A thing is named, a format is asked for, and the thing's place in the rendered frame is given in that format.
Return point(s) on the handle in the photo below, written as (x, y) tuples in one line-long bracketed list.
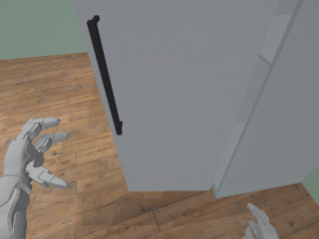
[(100, 56)]

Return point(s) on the left robot hand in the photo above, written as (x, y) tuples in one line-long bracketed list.
[(21, 152)]

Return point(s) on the right robot hand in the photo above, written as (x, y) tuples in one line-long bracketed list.
[(262, 229)]

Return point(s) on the left robot forearm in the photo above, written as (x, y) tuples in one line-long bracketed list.
[(14, 201)]

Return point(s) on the fridge door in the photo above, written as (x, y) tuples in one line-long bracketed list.
[(179, 70)]

